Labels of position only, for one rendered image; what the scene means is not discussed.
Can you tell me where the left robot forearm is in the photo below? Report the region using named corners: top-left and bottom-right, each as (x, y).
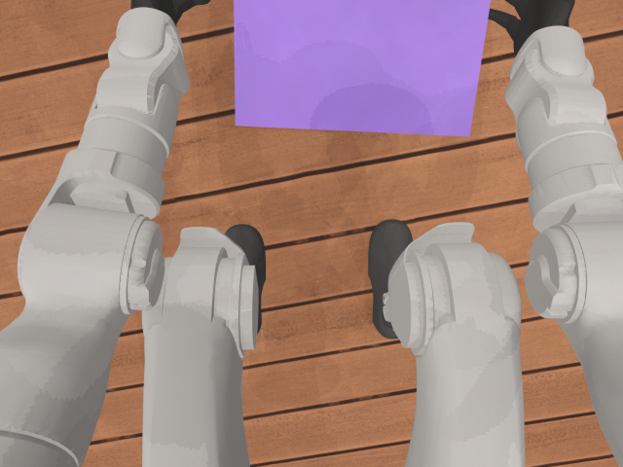
top-left (18, 7), bottom-right (190, 297)

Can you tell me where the robot left upper arm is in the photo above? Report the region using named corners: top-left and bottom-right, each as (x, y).
top-left (0, 203), bottom-right (165, 467)

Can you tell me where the carton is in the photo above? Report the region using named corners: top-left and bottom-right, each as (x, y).
top-left (234, 0), bottom-right (491, 137)

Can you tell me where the robot right hand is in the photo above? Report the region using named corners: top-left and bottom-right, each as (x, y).
top-left (488, 0), bottom-right (575, 55)

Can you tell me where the robot left hand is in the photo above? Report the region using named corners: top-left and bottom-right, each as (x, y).
top-left (130, 0), bottom-right (210, 25)

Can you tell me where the robot right thigh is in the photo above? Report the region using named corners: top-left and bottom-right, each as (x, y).
top-left (393, 242), bottom-right (526, 467)

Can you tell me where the robot right upper arm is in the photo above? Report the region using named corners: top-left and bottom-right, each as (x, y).
top-left (525, 221), bottom-right (623, 467)

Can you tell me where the right robot forearm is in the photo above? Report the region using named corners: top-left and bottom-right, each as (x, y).
top-left (504, 25), bottom-right (623, 232)

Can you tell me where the left robot foot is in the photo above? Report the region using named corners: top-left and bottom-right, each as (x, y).
top-left (225, 224), bottom-right (266, 335)

